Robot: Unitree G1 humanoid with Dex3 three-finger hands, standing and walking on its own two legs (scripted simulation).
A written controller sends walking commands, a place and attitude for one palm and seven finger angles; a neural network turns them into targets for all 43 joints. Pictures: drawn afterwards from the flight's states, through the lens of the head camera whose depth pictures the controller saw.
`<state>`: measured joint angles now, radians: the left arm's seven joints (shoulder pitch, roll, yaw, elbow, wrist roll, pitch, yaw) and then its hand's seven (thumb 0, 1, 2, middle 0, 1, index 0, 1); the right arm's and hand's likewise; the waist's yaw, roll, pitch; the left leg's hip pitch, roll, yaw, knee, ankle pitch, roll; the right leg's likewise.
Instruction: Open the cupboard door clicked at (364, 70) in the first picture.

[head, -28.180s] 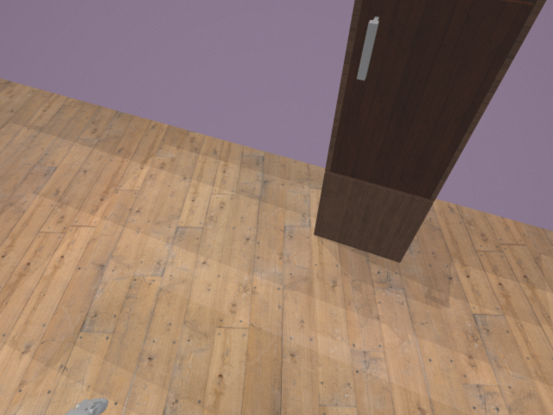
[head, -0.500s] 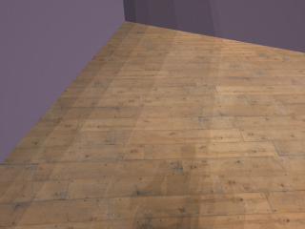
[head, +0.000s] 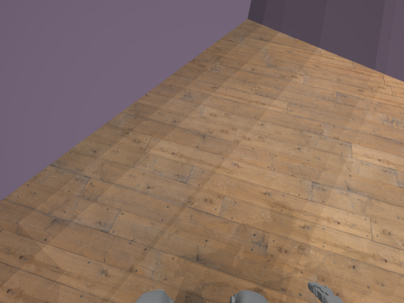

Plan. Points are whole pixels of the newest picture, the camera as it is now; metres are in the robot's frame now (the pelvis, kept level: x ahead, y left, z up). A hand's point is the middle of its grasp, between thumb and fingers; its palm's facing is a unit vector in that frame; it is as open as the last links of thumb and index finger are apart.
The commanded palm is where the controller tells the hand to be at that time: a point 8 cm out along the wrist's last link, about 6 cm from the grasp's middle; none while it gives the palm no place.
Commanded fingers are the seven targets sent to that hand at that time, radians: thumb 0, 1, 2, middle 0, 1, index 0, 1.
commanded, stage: turn to face it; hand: left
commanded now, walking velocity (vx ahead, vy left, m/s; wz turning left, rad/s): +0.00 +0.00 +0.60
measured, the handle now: out of the picture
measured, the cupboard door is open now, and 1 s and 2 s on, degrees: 49 49 49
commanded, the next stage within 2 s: none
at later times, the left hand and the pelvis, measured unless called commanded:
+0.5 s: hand out of the picture +0.03 +0.15 -0.16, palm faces +0.33 -0.92 -0.21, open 7.4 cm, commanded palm none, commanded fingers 0.00 0.90 0.90 -0.20 -0.30 -0.20 -0.30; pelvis +0.03 -0.05 +0.01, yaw +20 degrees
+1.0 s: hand out of the picture +0.00 +0.13 -0.15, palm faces +0.59 -0.76 -0.26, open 7.4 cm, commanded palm none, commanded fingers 0.00 0.90 0.90 -0.20 -0.30 -0.20 -0.30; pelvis +0.05 -0.08 +0.01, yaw +38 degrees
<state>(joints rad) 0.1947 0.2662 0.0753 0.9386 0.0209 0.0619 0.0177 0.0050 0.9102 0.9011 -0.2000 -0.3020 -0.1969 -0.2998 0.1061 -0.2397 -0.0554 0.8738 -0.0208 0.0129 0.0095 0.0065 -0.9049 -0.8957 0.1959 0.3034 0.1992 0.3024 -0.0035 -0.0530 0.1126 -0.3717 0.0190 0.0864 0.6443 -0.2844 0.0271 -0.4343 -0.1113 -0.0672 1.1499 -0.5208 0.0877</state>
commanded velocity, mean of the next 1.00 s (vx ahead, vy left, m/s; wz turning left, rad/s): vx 0.00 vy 0.00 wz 0.60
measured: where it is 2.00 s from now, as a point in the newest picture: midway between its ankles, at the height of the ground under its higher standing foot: outside the picture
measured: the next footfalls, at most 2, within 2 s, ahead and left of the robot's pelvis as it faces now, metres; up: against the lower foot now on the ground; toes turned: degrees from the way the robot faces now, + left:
right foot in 0.20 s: +0.08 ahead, -0.17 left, +0.00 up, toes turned +5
left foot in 0.52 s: +0.04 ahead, +0.08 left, +0.00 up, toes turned +26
